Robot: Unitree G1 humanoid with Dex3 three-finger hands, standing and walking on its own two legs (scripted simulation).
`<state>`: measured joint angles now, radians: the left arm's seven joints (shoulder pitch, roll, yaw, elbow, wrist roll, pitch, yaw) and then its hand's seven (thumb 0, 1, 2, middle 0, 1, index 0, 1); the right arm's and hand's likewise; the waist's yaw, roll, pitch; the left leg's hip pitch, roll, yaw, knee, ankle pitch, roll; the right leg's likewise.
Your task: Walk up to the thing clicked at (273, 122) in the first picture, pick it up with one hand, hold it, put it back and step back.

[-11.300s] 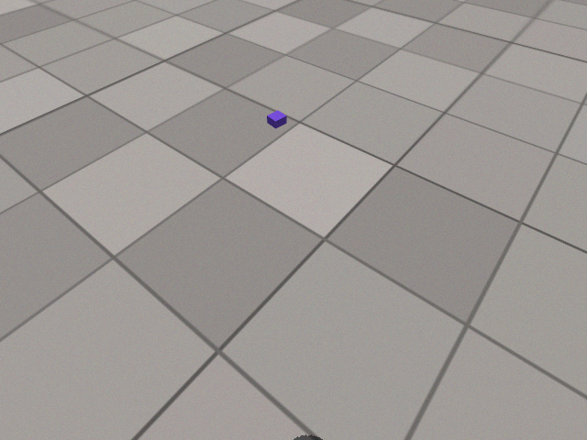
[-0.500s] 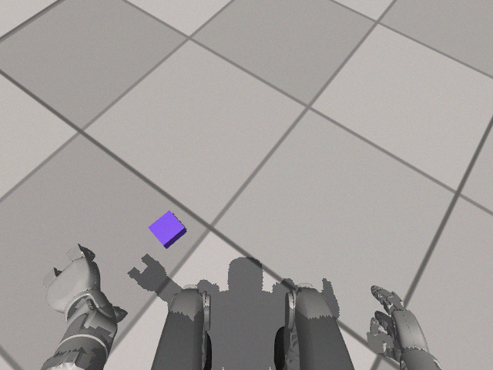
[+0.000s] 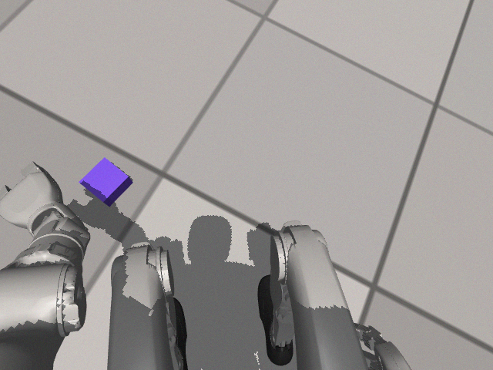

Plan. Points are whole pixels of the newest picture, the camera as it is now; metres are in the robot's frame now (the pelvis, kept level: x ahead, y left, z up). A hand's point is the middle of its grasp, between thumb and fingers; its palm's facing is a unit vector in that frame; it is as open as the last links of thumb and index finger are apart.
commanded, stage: rise first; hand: left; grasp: from above
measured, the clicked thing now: (107, 182) +0.52 +0.27 -0.38
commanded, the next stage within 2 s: approach in 1.16 s
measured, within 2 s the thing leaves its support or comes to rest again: neither
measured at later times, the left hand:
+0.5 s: hand (72, 190) +0.46 +0.29 -0.22, palm faces -0.27 -0.32 -0.91, open 12.9 cm
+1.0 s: hand (76, 185) +0.48 +0.30 -0.26, palm faces -0.26 -0.33 -0.91, open 13.3 cm
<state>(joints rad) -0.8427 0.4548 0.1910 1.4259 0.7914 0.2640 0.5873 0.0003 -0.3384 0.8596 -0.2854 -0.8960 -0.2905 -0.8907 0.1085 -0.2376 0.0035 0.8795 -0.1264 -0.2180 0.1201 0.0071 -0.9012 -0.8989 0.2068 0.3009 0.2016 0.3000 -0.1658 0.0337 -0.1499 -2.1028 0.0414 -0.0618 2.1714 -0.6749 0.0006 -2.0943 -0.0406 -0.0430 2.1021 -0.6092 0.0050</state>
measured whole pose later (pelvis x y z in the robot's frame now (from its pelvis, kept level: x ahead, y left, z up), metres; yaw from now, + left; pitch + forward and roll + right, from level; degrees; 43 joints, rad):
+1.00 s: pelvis +0.01 +0.01 -0.08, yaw -3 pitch +34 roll -7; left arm -1.15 0.73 0.35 1.69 0.91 0.23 0.59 0.00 -0.41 0.88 -0.21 -0.98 -0.22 -0.96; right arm 0.18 -0.33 0.08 0.86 -0.18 -0.31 0.31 0.00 -0.92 -0.90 0.20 0.30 0.20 0.30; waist -0.28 0.02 0.02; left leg -2.34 0.03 -0.12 2.45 -0.72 0.01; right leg -2.31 -0.03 -0.07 2.34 -0.63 0.02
